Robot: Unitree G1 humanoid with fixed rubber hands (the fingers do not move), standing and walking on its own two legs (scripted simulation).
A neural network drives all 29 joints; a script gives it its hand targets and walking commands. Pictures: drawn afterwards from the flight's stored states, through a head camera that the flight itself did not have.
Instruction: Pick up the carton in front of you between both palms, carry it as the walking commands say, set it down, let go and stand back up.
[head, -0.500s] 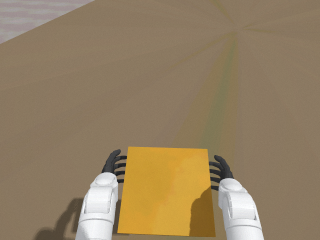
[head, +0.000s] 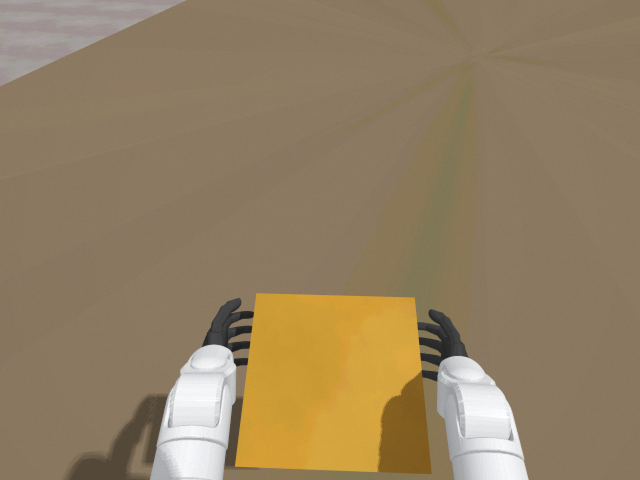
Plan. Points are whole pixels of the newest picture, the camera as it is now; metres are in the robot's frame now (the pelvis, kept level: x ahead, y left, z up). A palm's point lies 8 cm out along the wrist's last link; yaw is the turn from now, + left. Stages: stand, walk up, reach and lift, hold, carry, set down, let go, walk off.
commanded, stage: carry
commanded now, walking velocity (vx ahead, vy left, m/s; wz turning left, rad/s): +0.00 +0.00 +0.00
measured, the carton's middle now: (332, 391) +0.30 +0.00 -0.07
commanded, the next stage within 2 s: hold in 0.02 s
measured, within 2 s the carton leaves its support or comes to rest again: neither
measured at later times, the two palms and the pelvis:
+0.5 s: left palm (195, 374) +0.25 +0.17 +0.05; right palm (437, 355) +0.29 -0.13 +0.04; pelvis -0.01 -0.02 +0.01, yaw +8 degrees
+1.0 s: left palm (236, 394) +0.31 +0.15 -0.11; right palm (414, 382) +0.35 -0.14 -0.13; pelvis -0.03 -0.03 -0.05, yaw +9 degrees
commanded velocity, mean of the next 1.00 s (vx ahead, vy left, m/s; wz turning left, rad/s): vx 0.00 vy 0.00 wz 0.00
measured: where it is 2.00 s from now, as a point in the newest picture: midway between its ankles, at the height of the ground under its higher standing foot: outside the picture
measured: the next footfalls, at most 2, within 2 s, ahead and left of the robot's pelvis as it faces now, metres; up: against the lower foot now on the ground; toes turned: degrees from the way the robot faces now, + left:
none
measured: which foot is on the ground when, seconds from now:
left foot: down 0.00-1.00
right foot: down 0.00-1.00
